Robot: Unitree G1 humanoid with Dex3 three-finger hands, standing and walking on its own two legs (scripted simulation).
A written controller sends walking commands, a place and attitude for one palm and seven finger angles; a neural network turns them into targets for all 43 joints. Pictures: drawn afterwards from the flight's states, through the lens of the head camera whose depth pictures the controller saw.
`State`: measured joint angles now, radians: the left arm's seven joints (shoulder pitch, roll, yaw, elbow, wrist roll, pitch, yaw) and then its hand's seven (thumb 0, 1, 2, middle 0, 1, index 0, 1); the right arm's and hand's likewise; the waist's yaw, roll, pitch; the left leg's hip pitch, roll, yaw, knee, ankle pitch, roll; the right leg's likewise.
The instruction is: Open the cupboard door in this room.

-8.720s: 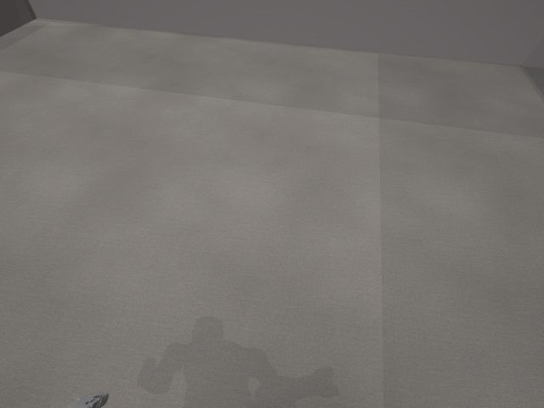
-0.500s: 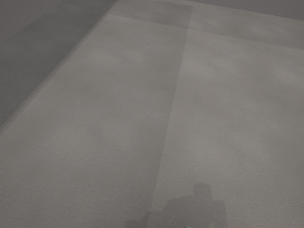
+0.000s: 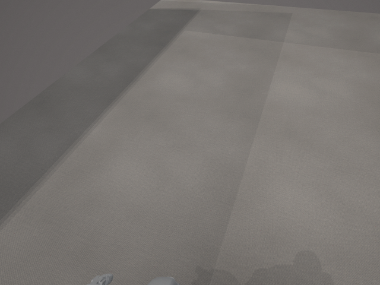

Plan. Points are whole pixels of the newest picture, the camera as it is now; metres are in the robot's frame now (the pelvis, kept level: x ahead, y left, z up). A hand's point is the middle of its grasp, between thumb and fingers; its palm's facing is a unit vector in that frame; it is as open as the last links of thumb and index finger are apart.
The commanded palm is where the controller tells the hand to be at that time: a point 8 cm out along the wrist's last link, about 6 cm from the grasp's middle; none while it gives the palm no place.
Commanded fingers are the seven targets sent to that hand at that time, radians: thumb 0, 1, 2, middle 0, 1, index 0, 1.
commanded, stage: turn or walk to find it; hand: left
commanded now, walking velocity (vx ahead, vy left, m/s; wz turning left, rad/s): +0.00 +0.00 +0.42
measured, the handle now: out of the picture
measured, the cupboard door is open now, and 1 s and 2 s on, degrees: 0 0 0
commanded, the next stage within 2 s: stand and wait in 0.90 s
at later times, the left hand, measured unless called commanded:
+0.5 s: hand out of the picture -0.04 +0.27 -0.17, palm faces +0.26 -0.93 -0.25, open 7.4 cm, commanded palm none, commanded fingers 0.00 0.90 0.90 -0.20 -0.30 -0.20 -0.30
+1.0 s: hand out of the picture -0.03 +0.20 -0.14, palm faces +0.41 -0.87 -0.28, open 7.4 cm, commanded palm none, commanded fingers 0.00 0.90 0.90 -0.20 -0.30 -0.20 -0.30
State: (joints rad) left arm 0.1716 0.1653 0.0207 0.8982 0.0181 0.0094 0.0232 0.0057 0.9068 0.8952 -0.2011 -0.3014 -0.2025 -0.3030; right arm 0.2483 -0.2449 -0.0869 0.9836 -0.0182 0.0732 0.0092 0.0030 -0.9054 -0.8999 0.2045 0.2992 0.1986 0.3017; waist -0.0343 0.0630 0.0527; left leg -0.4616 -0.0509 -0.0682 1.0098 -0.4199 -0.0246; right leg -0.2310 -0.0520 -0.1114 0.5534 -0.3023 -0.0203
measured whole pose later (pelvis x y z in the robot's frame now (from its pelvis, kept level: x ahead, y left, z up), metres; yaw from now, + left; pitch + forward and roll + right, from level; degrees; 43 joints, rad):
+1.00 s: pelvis -0.03 -0.01 +0.00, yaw +25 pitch -2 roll +2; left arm 0.19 0.15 0.02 0.92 0.02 0.01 0.03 0.01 0.91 0.90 -0.20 -0.30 -0.20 -0.30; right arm 0.25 -0.26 -0.09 0.99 -0.02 0.07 0.01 0.00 -0.91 -0.90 0.20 0.30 0.20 0.30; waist -0.03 0.05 0.06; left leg -0.48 -0.01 -0.04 1.14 -0.37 -0.05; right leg -0.21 -0.07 -0.14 0.52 -0.29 -0.04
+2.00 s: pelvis -0.12 -0.02 +0.00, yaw +40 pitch -2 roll +0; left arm 0.23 0.21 0.04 1.04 0.02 0.06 0.02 0.01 0.91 0.90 -0.20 -0.30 -0.20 -0.30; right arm 0.21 -0.16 -0.03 1.03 -0.02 0.02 -0.01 0.00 -0.91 -0.90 0.20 0.30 0.20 0.30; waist 0.01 -0.04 0.07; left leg -0.22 0.01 0.04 0.55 -0.30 0.01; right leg -0.36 -0.10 -0.10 0.85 -0.47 0.04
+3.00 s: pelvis -0.17 -0.06 +0.01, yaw +66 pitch -1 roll +0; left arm 0.19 0.26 0.05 0.97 0.01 0.05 0.02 0.01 0.91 0.90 -0.20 -0.30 -0.20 -0.30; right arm 0.16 -0.19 -0.03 0.96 -0.01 0.02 0.00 0.00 -0.90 -0.90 0.21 0.30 0.20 0.30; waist 0.01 -0.01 0.08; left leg -0.19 -0.02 0.00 0.47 -0.26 0.03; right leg -0.43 -0.09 -0.04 0.98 -0.44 0.09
